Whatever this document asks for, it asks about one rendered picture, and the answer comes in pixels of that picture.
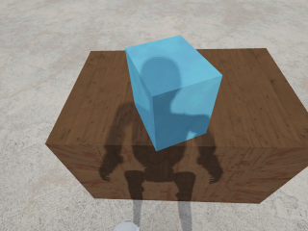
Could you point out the pedestal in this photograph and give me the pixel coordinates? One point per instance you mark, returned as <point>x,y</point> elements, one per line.
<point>256,140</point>

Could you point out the left robot thigh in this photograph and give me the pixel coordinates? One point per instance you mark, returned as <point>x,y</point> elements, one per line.
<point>127,226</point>

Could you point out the carton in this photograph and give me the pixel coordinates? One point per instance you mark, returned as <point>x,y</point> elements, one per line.
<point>174,88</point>

